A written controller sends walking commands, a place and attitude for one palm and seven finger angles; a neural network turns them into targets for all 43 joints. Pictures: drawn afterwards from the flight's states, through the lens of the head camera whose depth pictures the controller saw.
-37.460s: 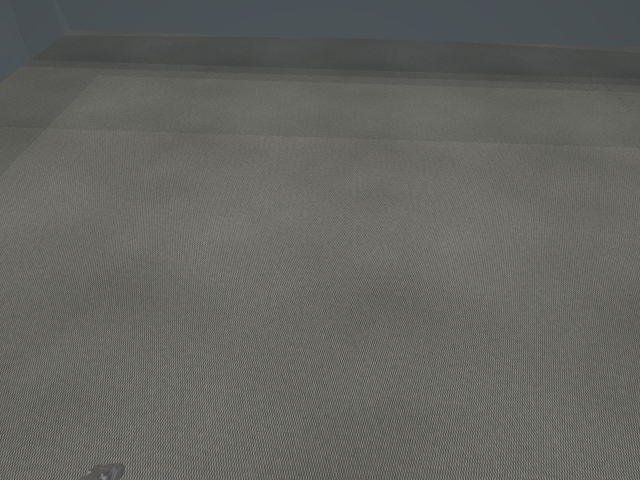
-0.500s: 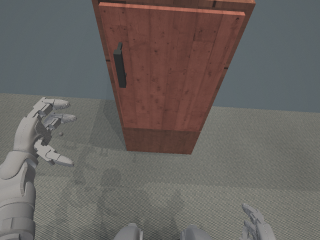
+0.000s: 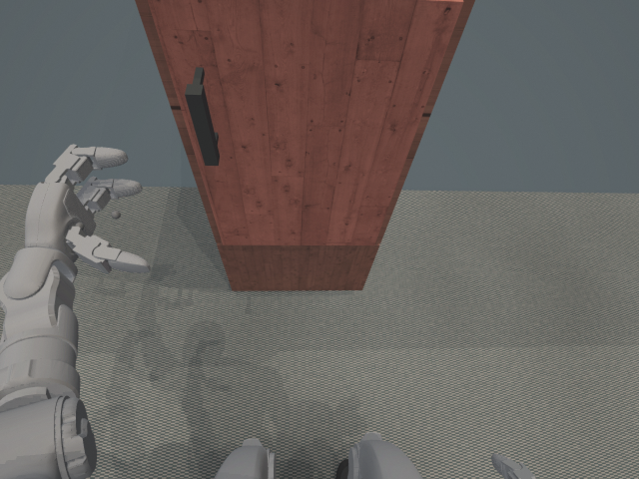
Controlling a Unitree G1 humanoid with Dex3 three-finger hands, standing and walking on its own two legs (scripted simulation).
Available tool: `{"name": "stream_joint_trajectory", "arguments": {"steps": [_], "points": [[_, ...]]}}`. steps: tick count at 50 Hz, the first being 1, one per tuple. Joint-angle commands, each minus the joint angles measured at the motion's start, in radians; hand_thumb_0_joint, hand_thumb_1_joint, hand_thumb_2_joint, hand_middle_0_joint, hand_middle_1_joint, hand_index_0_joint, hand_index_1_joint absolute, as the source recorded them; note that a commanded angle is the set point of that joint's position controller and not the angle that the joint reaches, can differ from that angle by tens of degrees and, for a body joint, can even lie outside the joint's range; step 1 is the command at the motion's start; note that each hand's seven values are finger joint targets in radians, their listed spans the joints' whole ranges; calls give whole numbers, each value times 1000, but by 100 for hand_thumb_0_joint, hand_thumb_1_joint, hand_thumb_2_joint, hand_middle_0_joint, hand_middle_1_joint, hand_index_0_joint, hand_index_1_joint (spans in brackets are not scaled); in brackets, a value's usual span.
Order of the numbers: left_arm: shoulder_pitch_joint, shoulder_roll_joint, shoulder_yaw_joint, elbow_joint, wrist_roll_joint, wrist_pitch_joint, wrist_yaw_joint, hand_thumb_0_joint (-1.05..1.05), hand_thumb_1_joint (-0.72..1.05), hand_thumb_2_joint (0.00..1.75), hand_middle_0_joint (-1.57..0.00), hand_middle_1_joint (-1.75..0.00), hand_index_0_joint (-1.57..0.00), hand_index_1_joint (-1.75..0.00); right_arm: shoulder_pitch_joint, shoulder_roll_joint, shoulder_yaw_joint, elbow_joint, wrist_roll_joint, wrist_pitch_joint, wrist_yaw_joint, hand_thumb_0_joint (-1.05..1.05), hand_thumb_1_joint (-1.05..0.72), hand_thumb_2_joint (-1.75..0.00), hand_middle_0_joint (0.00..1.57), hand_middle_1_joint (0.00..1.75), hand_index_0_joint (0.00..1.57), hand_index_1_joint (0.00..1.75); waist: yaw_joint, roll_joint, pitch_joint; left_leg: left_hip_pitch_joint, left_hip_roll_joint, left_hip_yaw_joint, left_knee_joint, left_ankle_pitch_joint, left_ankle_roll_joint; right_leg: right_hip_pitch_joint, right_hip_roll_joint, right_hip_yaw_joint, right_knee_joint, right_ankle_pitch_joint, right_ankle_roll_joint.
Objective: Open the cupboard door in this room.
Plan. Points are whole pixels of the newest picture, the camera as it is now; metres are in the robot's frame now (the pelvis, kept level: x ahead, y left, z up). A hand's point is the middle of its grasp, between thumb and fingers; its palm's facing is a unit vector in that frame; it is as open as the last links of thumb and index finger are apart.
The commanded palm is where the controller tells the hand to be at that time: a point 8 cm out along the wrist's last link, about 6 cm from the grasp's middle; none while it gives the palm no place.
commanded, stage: move the hooked fingers beside the handle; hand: left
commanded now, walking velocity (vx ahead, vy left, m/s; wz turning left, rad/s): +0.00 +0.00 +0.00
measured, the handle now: (205, 119) +0.60 +0.17 +0.05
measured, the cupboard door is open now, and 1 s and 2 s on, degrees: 0 0 0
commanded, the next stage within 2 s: slide the fingers in behind the handle in 1.58 s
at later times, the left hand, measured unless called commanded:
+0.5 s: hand (147, 161) +0.50 +0.23 +0.06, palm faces +0.02 -1.00 -0.02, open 14.0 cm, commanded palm +0.48 +0.27 +0.05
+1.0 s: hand (161, 137) +0.56 +0.23 +0.05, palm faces +0.02 -1.00 -0.02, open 14.0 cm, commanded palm +0.53 +0.26 +0.05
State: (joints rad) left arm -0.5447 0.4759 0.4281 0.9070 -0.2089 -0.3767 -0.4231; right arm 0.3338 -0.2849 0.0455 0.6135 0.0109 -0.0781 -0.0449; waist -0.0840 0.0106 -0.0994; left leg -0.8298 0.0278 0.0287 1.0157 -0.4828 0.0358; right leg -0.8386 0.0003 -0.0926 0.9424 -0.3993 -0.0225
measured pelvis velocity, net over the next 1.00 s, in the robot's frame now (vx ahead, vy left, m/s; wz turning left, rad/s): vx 0.01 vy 0.01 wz -0.05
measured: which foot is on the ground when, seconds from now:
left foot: down 0.00-1.00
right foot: down 0.00-1.00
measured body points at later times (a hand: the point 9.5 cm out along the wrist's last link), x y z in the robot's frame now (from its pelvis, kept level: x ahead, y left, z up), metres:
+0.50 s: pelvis +0.00 +0.00 -0.01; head +0.14 +0.02 +0.42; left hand +0.49 +0.28 +0.06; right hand +0.01 -0.26 -0.12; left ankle +0.00 +0.09 -0.68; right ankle +0.03 -0.11 -0.68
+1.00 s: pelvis +0.01 +0.01 -0.02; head +0.18 +0.03 +0.40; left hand +0.55 +0.28 +0.05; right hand -0.04 -0.25 -0.12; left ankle +0.00 +0.09 -0.68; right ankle +0.03 -0.11 -0.68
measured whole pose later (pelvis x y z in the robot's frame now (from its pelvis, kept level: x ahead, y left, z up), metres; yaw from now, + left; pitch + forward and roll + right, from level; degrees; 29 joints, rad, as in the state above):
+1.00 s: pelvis +0.01 +0.01 -0.02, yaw -3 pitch +27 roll -4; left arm -0.99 0.71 0.52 1.24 -0.05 -0.36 -0.34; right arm 0.43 -0.28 0.08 0.58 -0.04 0.10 0.01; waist -0.23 0.03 -0.09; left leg -1.06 0.06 0.03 1.11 -0.52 0.05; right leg -1.06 0.03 -0.09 0.99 -0.40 -0.01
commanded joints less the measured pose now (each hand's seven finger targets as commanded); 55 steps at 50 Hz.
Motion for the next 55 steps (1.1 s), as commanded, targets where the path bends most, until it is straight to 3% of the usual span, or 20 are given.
{"name": "stream_joint_trajectory", "arguments": {"steps": [1, 2, 4, 8, 13, 16, 21, 23, 26, 29, 32, 35, 37, 39, 41, 43, 45, 50, 53, 55], "points": [[-388, 314, 69, -112, 4, -69, 5, 0, -50, 30, -30, -120, -30, -120, 98, -165, -67, -89, 2, -7, -9, 0, -90, -90, 20, 30, 20, 30, -7, 72, -376, 147, -13, -63, -131, 327, -10, 222, 22, 76, -77, 243, -4], [-409, 331, 76, -104, 8, -73, 5, 0, -50, 30, -30, -120, -30, -120, 105, -168, -67, -91, 1, 0, -9, 0, -90, -90, 20, 30, 20, 30, -7, 86, -385, 156, -11, -67, -125, 350, -10, 212, 27, 74, -68, 253, -8], [-488, 299, 33, -93, 21, -82, 6, 0, -50, 30, -30, -120, -30, -120, 111, -164, -65, -83, 0, 11, -6, 0, -90, -90, 20, 30, 20, 30, -25, 133, -388, 183, -8, -72, -120, 348, -14, 161, 26, 72, -64, 234, -6], [-557, 304, 35, -65, 28, -94, 22, 0, -50, 30, -30, -120, -30, -120, 139, -172, -71, -67, -6, 29, -1, 0, -90, -90, 20, 30, 20, 30, -43, 113, -444, 225, 0, -88, -99, 405, -18, 123, 31, 63, -49, 248, -2], [-570, 348, 62, -5, 54, -85, 44, 0, -50, 30, -30, -120, -30, -120, 160, -174, -67, -69, -11, 60, 5, 0, -90, -90, 20, 30, 20, 30, -41, 109, -451, 188, -2, -83, -92, 416, -15, 143, 33, 68, -44, 270, -1], [-650, 385, 72, 20, 68, -81, 59, 0, -50, 30, -30, -120, -30, -120, 172, -178, -64, -60, -15, 74, 5, 0, -90, -90, 20, 30, 20, 30, -65, 96, -432, 145, -1, -82, -83, 373, -9, 131, 33, 71, -46, 253, 3], [-702, 389, 71, 13, 83, -101, 70, 0, -50, 30, -30, -120, -30, -120, 200, -177, -65, -52, -25, 89, 10, 0, -90, -90, 20, 30, 20, 30, -72, 173, -517, 234, 5, -93, -63, 478, -19, 104, 38, 66, -31, 295, -1], [-718, 364, 52, 34, 82, -97, 71, 0, -50, 30, -30, -120, -30, -120, 210, -177, -64, -43, -26, 99, 15, 0, -90, -90, 20, 30, 20, 30, -87, 176, -505, 253, 12, -102, -59, 518, -23, 71, 41, 59, -33, 300, 1], [-727, 389, 59, 112, 96, -68, 81, 0, -50, 30, -30, -120, -30, -120, 220, -185, -60, -43, -27, 115, 16, 0, -90, -90, 20, 30, 20, 30, -104, 113, -443, 161, 8, -95, -65, 414, -10, 77, 42, 62, -42, 261, 4], [-798, 423, 72, 86, 114, -77, 94, 0, -50, 30, -30, -120, -30, -120, 235, -185, -58, -43, -34, 123, 16, 0, -90, -90, 20, 30, 20, 30, -104, 172, -487, 185, 7, -96, -54, 443, -13, 74, 41, 65, -35, 280, 1], [-857, 421, 59, 118, 123, -83, 108, 0, -50, 30, -30, -120, -30, -120, 245, -185, -53, -41, -38, 128, 18, 0, -90, -90, 20, 30, 20, 30, -135, 132, -461, 151, 9, -103, -43, 416, -7, 55, 46, 63, -32, 266, 2], [-882, 493, 98, 138, 143, -81, 114, 0, -50, 30, -30, -120, -30, -120, 260, -193, -50, -40, -42, 137, 20, 0, -90, -90, 20, 30, 20, 30, -131, 176, -511, 144, 8, -98, -28, 422, -7, 65, 45, 72, -24, 276, 3], [-904, 472, 75, 156, 148, -75, 112, 0, -50, 30, -30, -120, -30, -120, 271, -190, -46, -41, -45, 141, 22, 0, -90, -90, 20, 30, 20, 30, -148, 175, -503, 147, 9, -101, -21, 443, -5, 51, 48, 68, -20, 296, 1], [-920, 510, 89, 200, 157, -58, 109, 0, -50, 30, -30, -120, -30, -120, 277, -197, -41, -40, -44, 149, 23, 0, -90, -90, 20, 30, 20, 30, -156, 177, -481, 109, 11, -99, -16, 414, -4, 42, 49, 68, -21, 278, 4], [-859, 530, 103, 215, 164, -45, 103, 0, -50, 30, -30, -120, -30, -120, 283, -197, -39, -57, -44, 156, 24, 0, -90, -90, 20, 30, 20, 30, -138, 167, -506, 92, 8, -95, -17, 428, -1, 78, 50, 70, -16, 303, 3], [-855, 517, 93, 165, 162, -51, 92, 0, -50, 30, -30, -120, -30, -120, 293, -197, -42, -59, -47, 163, 29, 0, -90, -90, 20, 30, 20, 30, -132, 223, -547, 166, 15, -102, -16, 500, -10, 51, 50, 60, -8, 329, -1], [-836, 547, 123, 145, 153, -51, 87, 0, -50, 30, -30, -120, -30, -120, 293, -199, -45, -66, -46, 171, 31, 0, -90, -90, 20, 30, 20, 30, -123, 203, -568, 154, 16, -99, -13, 508, -8, 82, 53, 64, -6, 351, 0], [-855, 522, 115, 91, 137, -55, 85, 0, -50, 30, -30, -120, -30, -120, 297, -197, -51, -59, -44, 183, 35, 0, -90, -90, 20, 30, 20, 30, -131, 198, -556, 182, 20, -103, -21, 515, -8, 74, 58, 60, -19, 348, 3], [-873, 474, 89, 29, 130, -70, 91, 0, -50, 30, -30, -120, -30, -120, 303, -193, -59, -40, -47, 186, 38, 0, -90, -90, 20, 30, 20, 30, -131, 282, -596, 309, 30, -120, -16, 620, -26, 8, 61, 49, -20, 345, -2], [-835, 441, 87, 47, 120, -65, 101, 0, -50, 30, -30, -120, -30, -120, 307, -191, -62, -34, -49, 187, 42, 0, -90, -90, 20, 30, 20, 30, -131, 236, -565, 312, 32, -128, -26, 635, -28, 9, 64, 39, -31, 338, -1]]}}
